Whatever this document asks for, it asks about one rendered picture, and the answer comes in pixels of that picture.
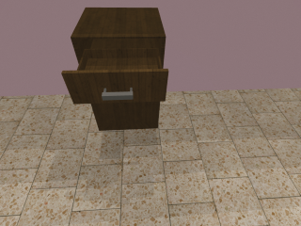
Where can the handle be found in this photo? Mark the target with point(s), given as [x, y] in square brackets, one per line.
[117, 95]

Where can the cabinet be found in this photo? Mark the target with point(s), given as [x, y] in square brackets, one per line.
[121, 28]

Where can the drawer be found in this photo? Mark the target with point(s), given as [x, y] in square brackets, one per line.
[117, 70]

